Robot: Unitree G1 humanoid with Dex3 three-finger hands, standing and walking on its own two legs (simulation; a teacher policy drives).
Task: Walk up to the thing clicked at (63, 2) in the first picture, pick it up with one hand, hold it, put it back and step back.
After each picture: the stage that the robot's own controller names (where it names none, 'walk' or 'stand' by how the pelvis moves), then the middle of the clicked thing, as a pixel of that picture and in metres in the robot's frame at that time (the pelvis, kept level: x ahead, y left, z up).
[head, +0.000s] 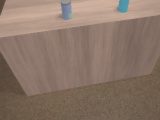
stand; (66, 9) +0.97 +0.12 -0.02
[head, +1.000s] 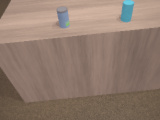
walk; (63, 17) +0.87 +0.17 +0.00
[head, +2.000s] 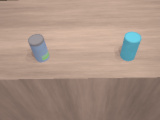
stand; (39, 48) +0.53 +0.25 -0.01
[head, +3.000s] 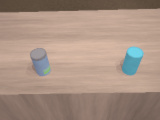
stand; (41, 62) +0.50 +0.21 -0.01
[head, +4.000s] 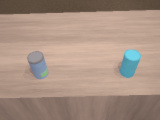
stand; (38, 65) +0.48 +0.22 -0.02
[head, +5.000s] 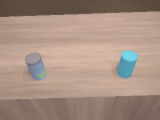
stand; (36, 67) +0.48 +0.23 -0.02
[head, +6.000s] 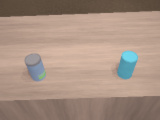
stand; (36, 67) +0.48 +0.24 -0.02
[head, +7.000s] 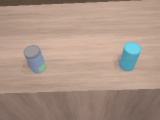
rise first; (35, 60) +0.49 +0.24 -0.02
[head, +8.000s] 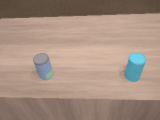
go down; (44, 67) +0.48 +0.24 -0.02
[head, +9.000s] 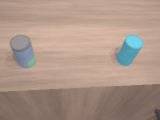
go down; (24, 52) +0.48 +0.21 +0.01
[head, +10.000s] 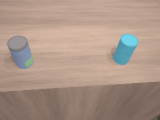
approach; (21, 53) +0.48 +0.22 +0.02
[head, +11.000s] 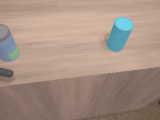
close in; (4, 44) +0.49 +0.24 +0.06
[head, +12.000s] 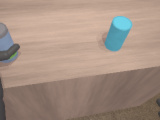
lift; (2, 43) +0.48 +0.23 +0.06
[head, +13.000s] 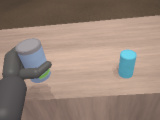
lift; (34, 61) +0.34 +0.16 +0.20
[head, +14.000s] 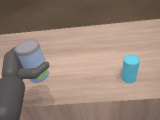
hold; (33, 61) +0.34 +0.17 +0.20
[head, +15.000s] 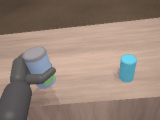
hold; (40, 67) +0.34 +0.15 +0.18
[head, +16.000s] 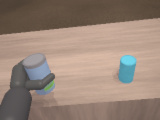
hold; (40, 74) +0.33 +0.16 +0.15
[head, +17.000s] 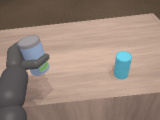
crouch; (34, 55) +0.40 +0.17 +0.17
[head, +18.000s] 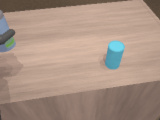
lower; out of the picture +0.48 +0.24 +0.18
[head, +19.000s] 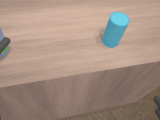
lower; out of the picture +0.50 +0.24 +0.07
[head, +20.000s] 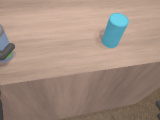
lower; out of the picture +0.48 +0.24 +0.06
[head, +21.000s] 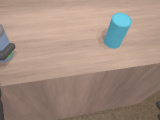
lower; out of the picture +0.48 +0.24 +0.06
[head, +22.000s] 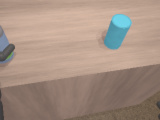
lower; out of the picture +0.48 +0.24 +0.06
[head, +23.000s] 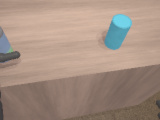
open; out of the picture +0.48 +0.24 +0.06
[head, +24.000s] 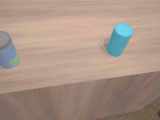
sink last; (4, 51) +0.47 +0.24 +0.05
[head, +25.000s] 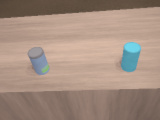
sink last; (39, 61) +0.50 +0.25 +0.02
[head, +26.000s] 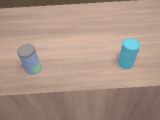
stand; (30, 60) +0.48 +0.24 +0.03
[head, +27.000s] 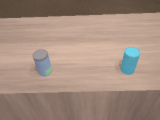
stand; (43, 63) +0.51 +0.22 -0.02
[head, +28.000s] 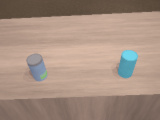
stand; (37, 67) +0.49 +0.23 -0.02
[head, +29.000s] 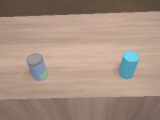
stand; (37, 67) +0.48 +0.23 -0.02
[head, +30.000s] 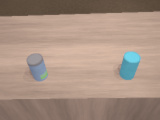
stand; (37, 67) +0.48 +0.23 -0.02
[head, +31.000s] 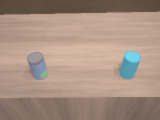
stand; (38, 66) +0.48 +0.22 -0.02
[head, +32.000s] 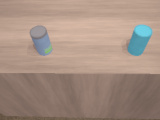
walk; (41, 41) +0.54 +0.20 +0.00
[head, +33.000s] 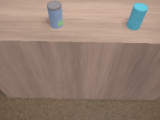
walk; (55, 15) +0.71 +0.16 +0.01
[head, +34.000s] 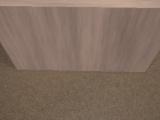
walk; out of the picture +1.03 +0.15 +0.01
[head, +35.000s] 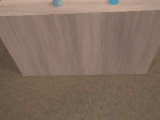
stand; out of the picture +1.08 +0.18 +0.00
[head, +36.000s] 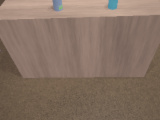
stand; (57, 1) +1.09 +0.20 -0.02
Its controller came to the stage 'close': yes
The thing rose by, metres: 0.22
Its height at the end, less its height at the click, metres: +0.00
